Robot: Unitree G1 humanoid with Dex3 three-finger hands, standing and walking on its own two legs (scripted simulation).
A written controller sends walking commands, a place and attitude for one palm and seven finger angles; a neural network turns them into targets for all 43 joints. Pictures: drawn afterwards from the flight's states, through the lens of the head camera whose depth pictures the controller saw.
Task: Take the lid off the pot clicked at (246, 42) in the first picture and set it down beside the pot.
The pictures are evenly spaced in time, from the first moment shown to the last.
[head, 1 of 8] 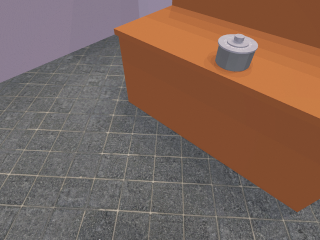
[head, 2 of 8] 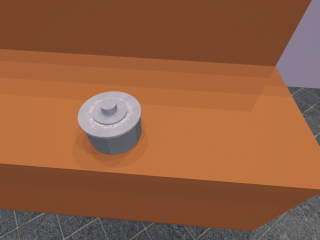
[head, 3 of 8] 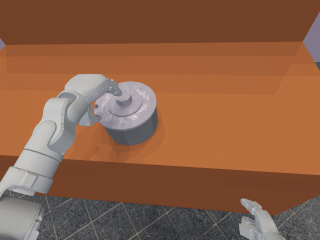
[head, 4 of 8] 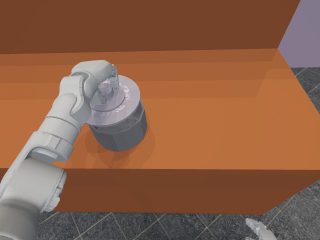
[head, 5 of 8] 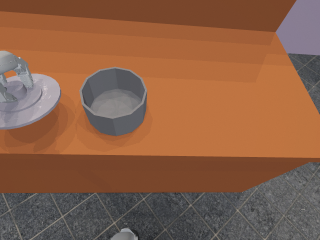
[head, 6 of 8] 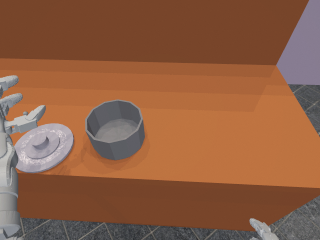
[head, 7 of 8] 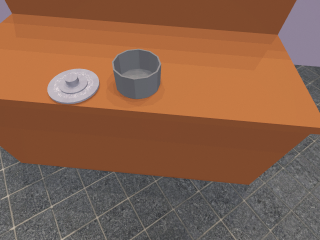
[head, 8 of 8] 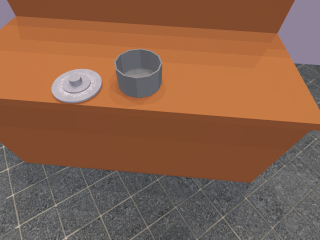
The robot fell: no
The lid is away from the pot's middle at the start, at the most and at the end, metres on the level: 0.00 0.25 0.25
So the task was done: yes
